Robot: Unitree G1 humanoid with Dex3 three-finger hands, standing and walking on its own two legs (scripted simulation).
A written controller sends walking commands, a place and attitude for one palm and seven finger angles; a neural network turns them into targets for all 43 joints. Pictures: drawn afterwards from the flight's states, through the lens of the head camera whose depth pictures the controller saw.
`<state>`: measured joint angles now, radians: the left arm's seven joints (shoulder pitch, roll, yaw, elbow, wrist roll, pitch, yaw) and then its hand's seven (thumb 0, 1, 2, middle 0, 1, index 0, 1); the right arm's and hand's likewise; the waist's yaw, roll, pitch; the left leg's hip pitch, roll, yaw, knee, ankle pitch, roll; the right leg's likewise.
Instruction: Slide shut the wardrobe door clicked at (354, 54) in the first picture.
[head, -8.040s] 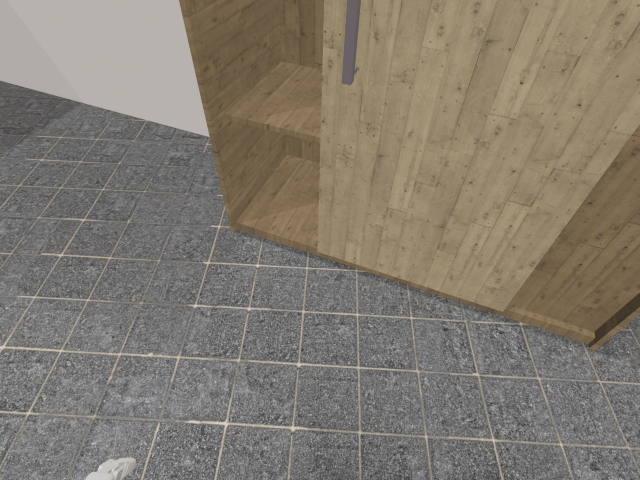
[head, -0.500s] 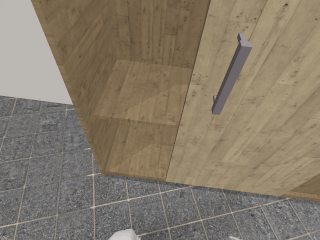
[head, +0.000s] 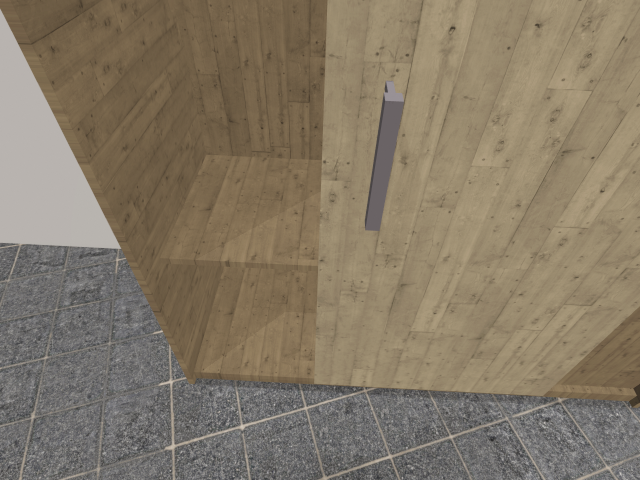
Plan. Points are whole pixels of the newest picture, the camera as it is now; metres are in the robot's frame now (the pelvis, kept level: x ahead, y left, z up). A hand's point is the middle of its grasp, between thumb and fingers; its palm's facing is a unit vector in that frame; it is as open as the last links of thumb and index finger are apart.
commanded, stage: come to a stop and stand still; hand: right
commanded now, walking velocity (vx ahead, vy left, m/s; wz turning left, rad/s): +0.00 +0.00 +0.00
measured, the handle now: (380, 161) +0.52 -0.06 +0.15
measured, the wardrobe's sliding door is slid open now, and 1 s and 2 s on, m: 0.38 0.38 0.38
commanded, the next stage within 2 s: look again from close up in 1.16 s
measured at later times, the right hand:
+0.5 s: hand out of the picture +0.01 -0.20 -0.16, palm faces +0.01 +0.98 -0.19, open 7.4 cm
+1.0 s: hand out of the picture +0.01 -0.18 -0.16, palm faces +0.02 +0.98 -0.18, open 7.4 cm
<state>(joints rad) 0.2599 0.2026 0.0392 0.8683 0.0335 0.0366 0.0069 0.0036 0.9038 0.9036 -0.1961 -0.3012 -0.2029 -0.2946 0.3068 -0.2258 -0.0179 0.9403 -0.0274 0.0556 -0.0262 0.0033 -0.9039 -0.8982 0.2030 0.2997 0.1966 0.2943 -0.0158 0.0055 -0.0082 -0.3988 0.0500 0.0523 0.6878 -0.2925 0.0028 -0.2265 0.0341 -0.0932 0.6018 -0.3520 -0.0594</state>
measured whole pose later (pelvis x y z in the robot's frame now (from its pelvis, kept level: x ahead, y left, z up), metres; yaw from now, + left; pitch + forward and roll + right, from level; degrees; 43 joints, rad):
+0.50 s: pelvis +0.00 -0.03 +0.01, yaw +1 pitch -2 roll +0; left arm 0.33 0.15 0.01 1.08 0.01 0.00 0.02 0.01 0.91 0.90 -0.20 -0.30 -0.20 -0.29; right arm 0.31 -0.14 0.01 1.06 -0.02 0.01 -0.04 0.00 -0.91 -0.90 0.20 0.30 0.20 0.29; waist 0.00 0.00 0.03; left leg -0.27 0.06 0.02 0.48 -0.16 -0.03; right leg -0.14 0.07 -0.12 0.44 -0.28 -0.10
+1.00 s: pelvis +0.02 -0.02 +0.01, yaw +1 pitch -2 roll +0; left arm 0.29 0.14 0.00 1.14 0.01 -0.02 0.03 0.00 0.90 0.90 -0.20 -0.30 -0.20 -0.29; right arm 0.31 -0.11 0.01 1.12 -0.02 0.00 -0.05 0.00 -0.91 -0.90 0.20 0.30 0.20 0.29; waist 0.00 -0.01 0.03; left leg -0.23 0.04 0.04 0.45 -0.18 -0.02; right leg -0.09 0.06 -0.10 0.41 -0.29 -0.08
